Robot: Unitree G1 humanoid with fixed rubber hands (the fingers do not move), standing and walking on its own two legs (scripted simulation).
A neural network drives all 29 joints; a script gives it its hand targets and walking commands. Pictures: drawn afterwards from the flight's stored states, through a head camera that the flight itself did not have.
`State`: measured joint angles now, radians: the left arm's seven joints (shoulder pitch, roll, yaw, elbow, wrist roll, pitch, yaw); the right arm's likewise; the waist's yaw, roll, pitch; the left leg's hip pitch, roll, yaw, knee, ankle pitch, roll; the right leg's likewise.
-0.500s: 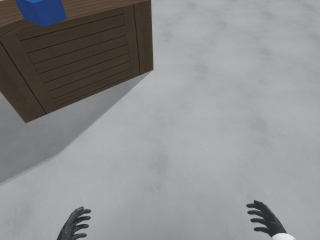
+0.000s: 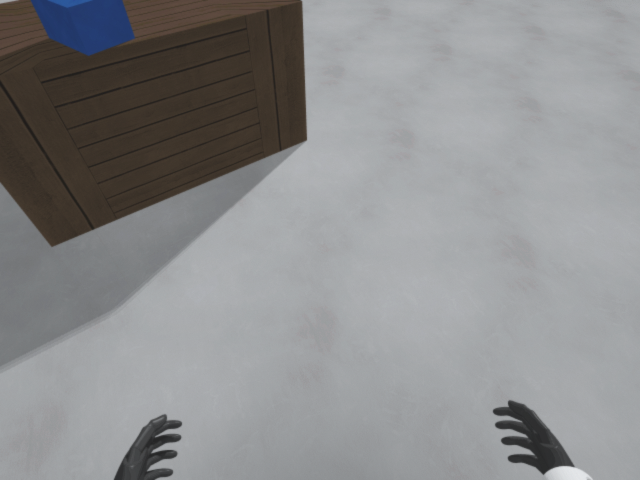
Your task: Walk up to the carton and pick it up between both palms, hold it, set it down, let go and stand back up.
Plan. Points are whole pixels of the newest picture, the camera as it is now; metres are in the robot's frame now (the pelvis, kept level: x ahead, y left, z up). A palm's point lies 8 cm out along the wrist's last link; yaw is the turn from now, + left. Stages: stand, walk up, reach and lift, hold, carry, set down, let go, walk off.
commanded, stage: stand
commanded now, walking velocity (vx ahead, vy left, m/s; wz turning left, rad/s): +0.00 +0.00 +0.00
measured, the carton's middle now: (82, 16) +1.56 +0.78 +0.00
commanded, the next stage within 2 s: walk up in 0.60 s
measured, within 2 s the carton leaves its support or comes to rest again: neither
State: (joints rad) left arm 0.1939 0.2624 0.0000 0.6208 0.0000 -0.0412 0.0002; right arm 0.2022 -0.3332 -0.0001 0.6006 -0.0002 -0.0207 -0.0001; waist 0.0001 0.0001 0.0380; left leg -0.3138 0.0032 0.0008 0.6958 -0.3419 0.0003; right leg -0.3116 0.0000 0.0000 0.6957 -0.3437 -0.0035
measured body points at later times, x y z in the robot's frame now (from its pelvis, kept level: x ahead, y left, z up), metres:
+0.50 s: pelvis +0.00 +0.00 +0.00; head +0.00 +0.00 +0.45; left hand +0.16 +0.25 -0.08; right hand +0.16 -0.27 -0.07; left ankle +0.02 +0.12 -0.72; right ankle +0.02 -0.12 -0.72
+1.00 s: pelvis +0.02 +0.03 +0.01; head +0.02 +0.03 +0.46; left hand +0.11 +0.34 -0.07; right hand +0.21 -0.27 -0.05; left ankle +0.06 +0.17 -0.67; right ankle +0.02 -0.12 -0.72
